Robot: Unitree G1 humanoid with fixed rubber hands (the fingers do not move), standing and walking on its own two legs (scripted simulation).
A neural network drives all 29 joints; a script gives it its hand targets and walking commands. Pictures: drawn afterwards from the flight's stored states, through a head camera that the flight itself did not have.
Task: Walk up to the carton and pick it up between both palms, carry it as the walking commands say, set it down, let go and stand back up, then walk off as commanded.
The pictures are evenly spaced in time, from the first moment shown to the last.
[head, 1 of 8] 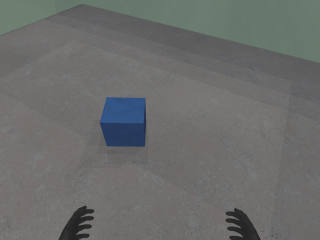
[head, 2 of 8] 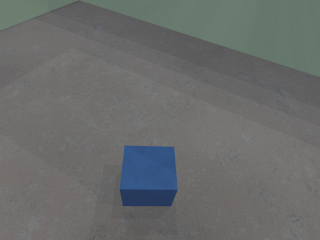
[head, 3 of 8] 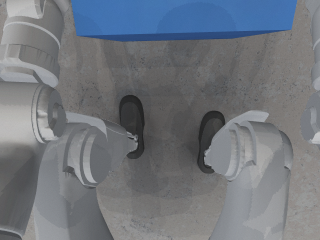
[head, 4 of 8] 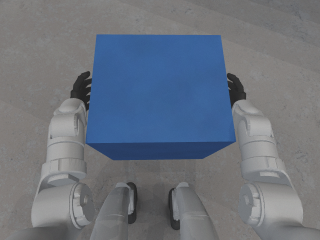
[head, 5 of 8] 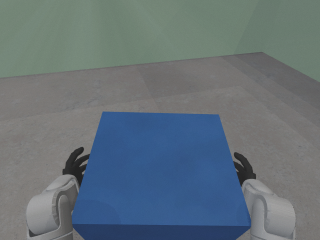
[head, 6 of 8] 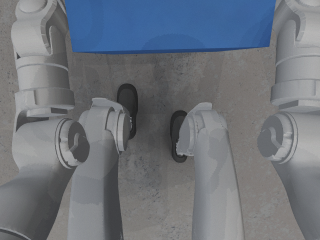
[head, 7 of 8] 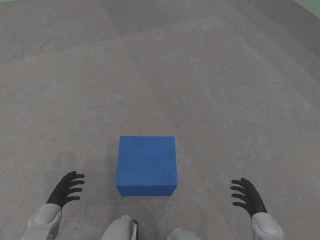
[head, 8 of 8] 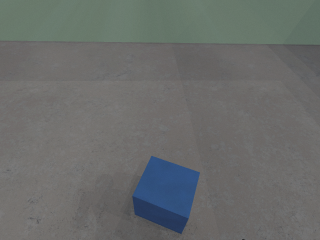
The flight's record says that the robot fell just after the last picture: no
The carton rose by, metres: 0.66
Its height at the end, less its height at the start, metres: +0.00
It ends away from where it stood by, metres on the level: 0.56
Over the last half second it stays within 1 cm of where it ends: yes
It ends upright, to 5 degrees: yes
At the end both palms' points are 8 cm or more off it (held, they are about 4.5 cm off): yes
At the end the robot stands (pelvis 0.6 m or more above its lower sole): yes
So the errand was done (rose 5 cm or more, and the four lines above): yes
